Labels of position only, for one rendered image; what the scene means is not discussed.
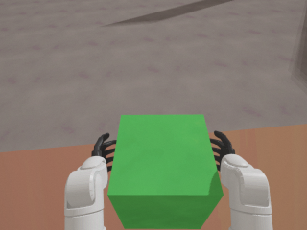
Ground right robot hand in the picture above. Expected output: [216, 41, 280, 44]
[209, 130, 235, 171]

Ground carton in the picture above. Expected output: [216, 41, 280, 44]
[107, 114, 224, 229]

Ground robot left forearm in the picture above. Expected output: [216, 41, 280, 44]
[64, 156, 109, 230]

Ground robot right forearm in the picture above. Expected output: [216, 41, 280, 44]
[220, 154, 273, 230]

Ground left robot hand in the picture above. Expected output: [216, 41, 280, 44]
[91, 133, 117, 172]

